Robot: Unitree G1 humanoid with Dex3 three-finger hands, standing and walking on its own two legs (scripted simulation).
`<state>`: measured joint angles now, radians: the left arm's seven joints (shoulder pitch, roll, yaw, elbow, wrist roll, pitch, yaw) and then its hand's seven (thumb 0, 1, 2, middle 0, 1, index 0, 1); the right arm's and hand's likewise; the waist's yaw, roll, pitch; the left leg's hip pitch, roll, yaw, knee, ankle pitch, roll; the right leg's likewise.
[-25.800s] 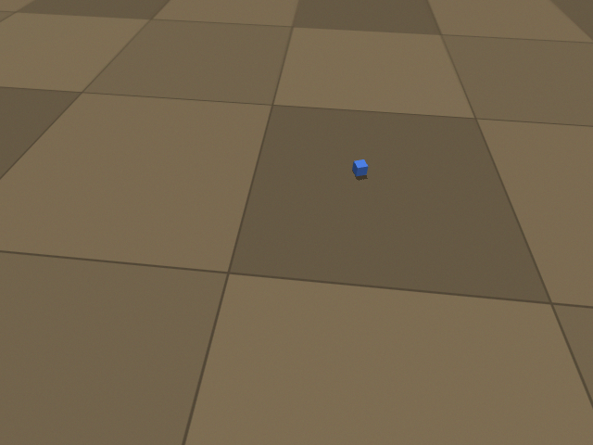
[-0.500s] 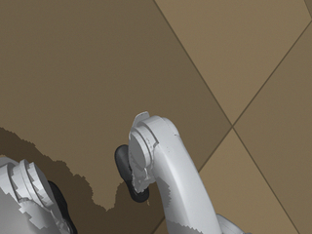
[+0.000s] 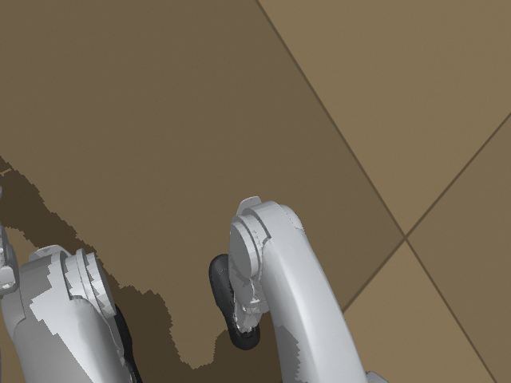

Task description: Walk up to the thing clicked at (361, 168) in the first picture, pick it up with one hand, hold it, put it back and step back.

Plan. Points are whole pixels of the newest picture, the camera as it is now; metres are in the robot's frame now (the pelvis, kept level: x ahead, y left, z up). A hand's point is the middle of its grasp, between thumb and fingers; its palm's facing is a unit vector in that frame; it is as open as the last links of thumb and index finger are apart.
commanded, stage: withdraw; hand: left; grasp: from above
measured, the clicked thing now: out of the picture +0.42 +0.34 -0.30
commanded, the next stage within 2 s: home in 0.56 s
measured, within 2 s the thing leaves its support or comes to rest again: rests again in 1.52 s
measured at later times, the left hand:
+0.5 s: hand out of the picture +0.40 +0.35 -0.11, palm faces -0.50 -0.13 -0.85, open 13.9 cm
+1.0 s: hand out of the picture +0.41 +0.34 -0.09, palm faces -0.27 -0.31 -0.91, open 11.5 cm
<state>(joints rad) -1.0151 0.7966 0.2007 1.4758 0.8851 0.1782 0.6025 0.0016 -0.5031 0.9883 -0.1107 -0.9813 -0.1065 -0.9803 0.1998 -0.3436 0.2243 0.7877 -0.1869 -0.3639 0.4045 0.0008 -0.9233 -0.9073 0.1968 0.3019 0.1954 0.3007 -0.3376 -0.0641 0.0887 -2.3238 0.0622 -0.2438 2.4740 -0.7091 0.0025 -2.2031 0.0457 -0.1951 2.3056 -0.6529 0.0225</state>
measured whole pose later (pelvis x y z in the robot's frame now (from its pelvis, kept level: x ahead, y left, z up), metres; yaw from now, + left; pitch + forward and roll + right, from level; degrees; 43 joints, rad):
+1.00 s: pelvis +0.00 +0.00 +0.05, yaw +8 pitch +36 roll -7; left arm -0.78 0.59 0.07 1.12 0.91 0.01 0.30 0.00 0.00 0.96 -0.26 -0.65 -0.24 -0.67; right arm 0.21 -0.24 0.02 0.72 -0.08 -0.04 0.13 0.00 -0.90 -0.90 0.20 0.30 0.20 0.30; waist -0.18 0.04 -0.14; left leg -2.23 0.04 -0.09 2.27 -0.68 0.02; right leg -2.15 0.01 -0.08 2.20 -0.68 0.02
